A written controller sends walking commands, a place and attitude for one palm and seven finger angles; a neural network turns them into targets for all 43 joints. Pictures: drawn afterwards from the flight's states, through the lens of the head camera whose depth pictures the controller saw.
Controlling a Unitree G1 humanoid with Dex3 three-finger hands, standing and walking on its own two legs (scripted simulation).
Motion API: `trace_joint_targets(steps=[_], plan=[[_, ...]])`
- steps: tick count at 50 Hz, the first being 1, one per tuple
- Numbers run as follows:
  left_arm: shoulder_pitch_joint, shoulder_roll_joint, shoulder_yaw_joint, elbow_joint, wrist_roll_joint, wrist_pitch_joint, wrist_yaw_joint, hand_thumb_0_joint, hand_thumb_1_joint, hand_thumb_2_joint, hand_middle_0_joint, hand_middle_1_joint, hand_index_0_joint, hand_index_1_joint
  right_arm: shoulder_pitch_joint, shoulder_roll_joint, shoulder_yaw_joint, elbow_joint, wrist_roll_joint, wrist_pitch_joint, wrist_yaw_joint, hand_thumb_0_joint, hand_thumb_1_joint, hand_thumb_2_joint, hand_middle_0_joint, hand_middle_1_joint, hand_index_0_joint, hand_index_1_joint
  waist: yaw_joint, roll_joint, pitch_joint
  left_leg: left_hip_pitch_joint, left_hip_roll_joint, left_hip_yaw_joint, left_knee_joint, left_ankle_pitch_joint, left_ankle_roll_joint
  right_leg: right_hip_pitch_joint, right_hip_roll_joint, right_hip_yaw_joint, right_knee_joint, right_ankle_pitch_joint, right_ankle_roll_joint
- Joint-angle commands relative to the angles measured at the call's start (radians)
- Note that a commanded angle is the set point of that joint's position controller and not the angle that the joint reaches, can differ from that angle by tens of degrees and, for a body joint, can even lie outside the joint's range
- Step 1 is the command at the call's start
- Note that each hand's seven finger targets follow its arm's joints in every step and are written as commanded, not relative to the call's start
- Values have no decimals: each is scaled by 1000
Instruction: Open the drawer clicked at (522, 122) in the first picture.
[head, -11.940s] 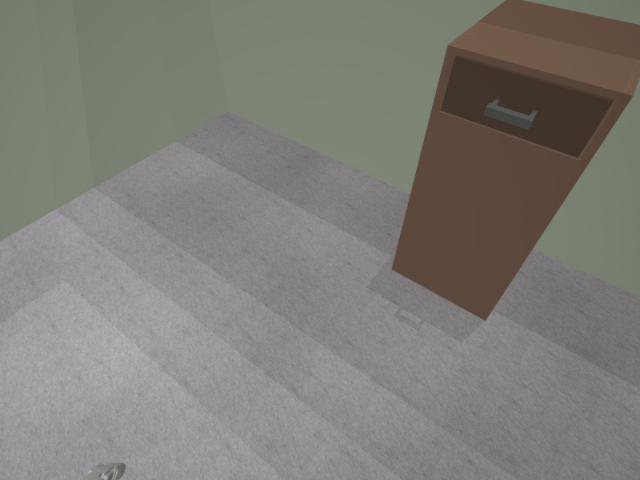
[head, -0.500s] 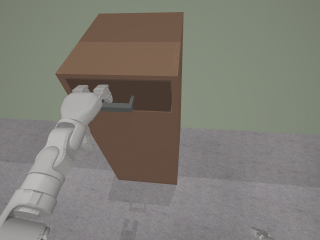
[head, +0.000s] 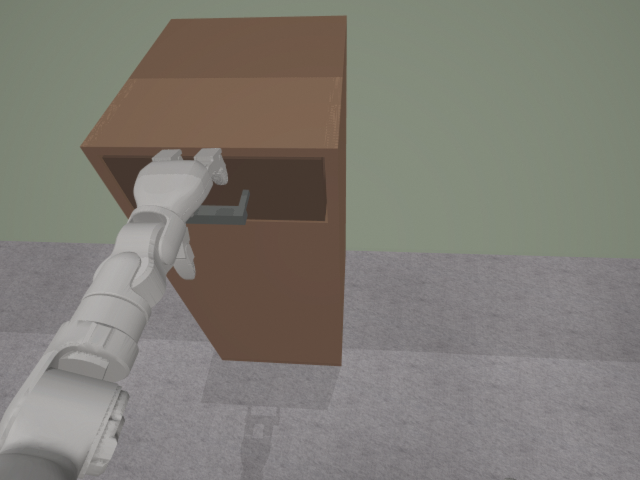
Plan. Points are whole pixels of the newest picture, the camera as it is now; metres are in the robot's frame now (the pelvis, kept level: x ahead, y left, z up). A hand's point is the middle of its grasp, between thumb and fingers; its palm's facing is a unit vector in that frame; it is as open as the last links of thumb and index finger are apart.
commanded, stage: move the hooked fingers above the handle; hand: left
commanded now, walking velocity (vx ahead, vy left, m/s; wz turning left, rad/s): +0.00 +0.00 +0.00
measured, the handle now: (216, 205) +0.51 +0.19 +0.02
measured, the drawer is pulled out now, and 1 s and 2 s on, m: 0.00 0.00 0.00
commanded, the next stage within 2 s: lower the fingers behind the handle in 1.48 s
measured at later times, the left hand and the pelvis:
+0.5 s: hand (212, 199) +0.47 +0.17 +0.08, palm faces -0.02 -0.03 -1.00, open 13.6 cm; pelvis -0.01 +0.00 +0.00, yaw -1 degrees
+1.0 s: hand (192, 203) +0.47 +0.20 +0.07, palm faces -0.04 -0.03 -1.00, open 13.8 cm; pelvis -0.01 +0.01 -0.01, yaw +0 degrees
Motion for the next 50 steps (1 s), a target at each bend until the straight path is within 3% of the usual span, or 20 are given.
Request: trace_joint_targets(steps=[1,3,7,8,11,13,14,16,18,19,21,25,28,31,38,39,41,43,46,50], plan=[[-454,208,85,-143,3,-7,32,0,-500,300,-300,-1200,-300,-1200,39,-134,-46,-100,-1,-23,-9,0,-900,-900,200,300,200,300,-29,-83,-350,198,-43,-16,0,373,41,108,20,40,-60,467,1],[-481,211,90,-109,1,-20,31,0,-500,300,-300,-1200,-300,-1200,57,-136,-47,-96,-1,-24,-9,0,-900,-900,200,300,200,300,-41,-118,-334,169,-43,-21,1,348,42,104,21,41,-63,440,3],[-599,215,78,-69,16,-31,61,0,-500,300,-300,-1200,-300,-1200,99,-140,-52,-77,-2,-33,-12,0,-900,-900,200,300,200,300,-70,-69,-329,164,-39,-25,14,305,42,27,26,45,-57,376,2],[-618,225,93,-78,18,-39,70,0,-500,300,-300,-1200,-300,-1200,109,-139,-56,-73,-7,-37,-11,0,-900,-900,200,300,200,300,-71,-81,-366,170,-39,-25,22,325,44,44,26,47,-54,394,2],[-645,236,112,-51,28,-36,103,0,-500,300,-300,-1200,-300,-1200,138,-137,-62,-62,-11,-42,-5,0,-900,-900,200,300,200,300,-62,-9,-427,191,-36,-25,36,358,38,28,32,43,-32,404,-3],[-607,317,179,11,36,-18,117,0,-500,300,-300,-1200,-300,-1200,144,-147,-58,-57,-15,-39,-8,0,-900,-900,200,300,200,300,-53,-68,-443,144,-37,-22,39,375,41,84,31,45,-26,449,0],[-601,312,172,14,41,-8,120,0,-500,300,-300,-1200,-300,-1200,144,-146,-58,-63,-13,-37,-7,0,-900,-900,200,300,200,300,-48,-51,-453,135,-37,-18,37,383,40,88,31,46,-21,466,1],[-595,272,139,37,39,15,122,0,-500,300,-300,-1200,-300,-1200,137,-144,-57,-65,-8,-35,-4,0,-900,-900,200,300,200,300,-58,-56,-390,119,-35,-10,25,346,39,66,31,40,-38,436,3],[-594,318,174,51,42,22,124,0,-500,300,-300,-1200,-300,-1200,138,-151,-56,-61,-7,-33,-9,0,-900,-900,200,300,200,300,-54,-94,-394,102,-35,-9,17,330,44,92,31,45,-48,422,5],[-595,352,192,39,47,23,124,0,-500,300,-300,-1200,-300,-1200,137,-153,-54,-66,-5,-33,-12,0,-900,-900,200,300,200,300,-46,-70,-410,101,-35,-6,11,325,43,103,28,49,-46,427,6],[-594,333,171,59,46,30,119,0,-500,300,-300,-1200,-300,-1200,128,-149,-51,-68,-1,-33,-17,0,-900,-900,200,300,200,300,-57,-76,-369,91,-35,0,2,286,45,89,27,49,-61,395,8],[-590,408,210,86,47,22,104,0,-500,300,-300,-1200,-300,-1200,126,-153,-42,-78,6,-40,-33,0,-900,-900,200,300,200,300,-48,-90,-349,59,-36,3,-10,228,47,108,21,60,-75,346,13],[-612,403,197,103,48,7,95,0,-500,300,-300,-1200,-300,-1200,131,-152,-39,-80,8,-47,-40,0,-900,-900,200,300,200,300,-66,-104,-333,50,-34,1,-9,204,48,94,19,65,-84,313,15],[-615,435,208,98,48,-7,90,0,-500,300,-300,-1200,-300,-1200,132,-156,-37,-85,10,-53,-47,0,-900,-900,200,300,200,300,-62,-65,-340,44,-34,4,-4,183,46,76,17,68,-78,293,17],[-626,353,153,98,33,-44,74,0,-500,300,-300,-1200,-300,-1200,162,-159,-47,-79,4,-64,-42,0,-900,-900,200,300,200,300,-95,-80,-359,85,-30,-7,25,233,49,37,24,61,-71,331,15],[-626,367,161,83,34,-53,72,0,-500,300,-300,-1200,-300,-1200,168,-162,-50,-77,3,-64,-42,0,-900,-900,200,300,200,300,-87,-60,-382,93,-31,-9,26,241,48,39,24,62,-64,337,15],[-654,277,89,49,27,-65,62,0,-500,300,-300,-1200,-300,-1200,170,-156,-55,-75,1,-65,-37,0,-900,-900,200,300,200,300,-108,-20,-368,134,-31,-14,35,249,47,-15,29,55,-67,325,11],[-686,262,87,7,20,-90,58,0,-500,300,-300,-1200,-300,-1200,185,-156,-63,-65,-3,-65,-34,0,-900,-900,200,300,200,300,-117,-36,-394,171,-26,-28,46,282,48,-29,34,51,-61,321,8],[-703,202,58,-58,17,-107,71,0,-500,300,-300,-1200,-300,-1200,194,-150,-74,-53,-12,-61,-19,0,-900,-900,200,300,200,300,-109,53,-433,264,-21,-48,62,362,36,-99,46,31,-38,322,-3],[-671,224,105,-28,23,-68,118,0,-500,300,-300,-1200,-300,-1200,184,-153,-74,-44,-19,-50,0,0,-900,-900,200,300,200,300,-86,31,-431,262,-15,-57,67,417,30,-104,54,16,-20,333,-7]])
